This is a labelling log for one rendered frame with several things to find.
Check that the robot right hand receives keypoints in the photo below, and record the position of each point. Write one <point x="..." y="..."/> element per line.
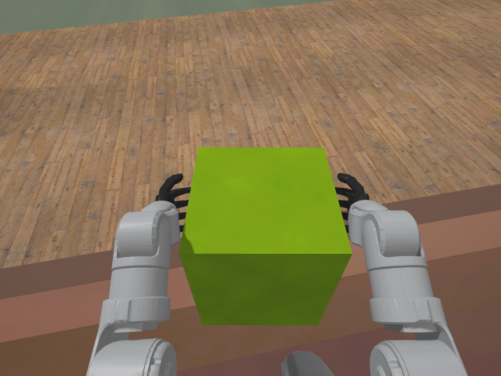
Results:
<point x="356" y="193"/>

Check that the robot left upper arm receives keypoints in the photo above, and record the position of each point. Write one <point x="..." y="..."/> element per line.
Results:
<point x="135" y="357"/>

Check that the robot right upper arm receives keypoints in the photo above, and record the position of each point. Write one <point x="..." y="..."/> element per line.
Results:
<point x="427" y="357"/>

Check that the robot left hand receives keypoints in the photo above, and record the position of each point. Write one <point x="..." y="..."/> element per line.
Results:
<point x="166" y="194"/>

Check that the right robot thigh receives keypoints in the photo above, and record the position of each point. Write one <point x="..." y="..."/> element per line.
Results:
<point x="304" y="363"/>

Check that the carton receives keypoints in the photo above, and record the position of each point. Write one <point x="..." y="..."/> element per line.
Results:
<point x="264" y="240"/>

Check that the left robot forearm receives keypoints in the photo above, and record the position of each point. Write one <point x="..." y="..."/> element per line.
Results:
<point x="139" y="280"/>

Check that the right robot forearm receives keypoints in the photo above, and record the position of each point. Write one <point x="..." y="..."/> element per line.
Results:
<point x="403" y="299"/>

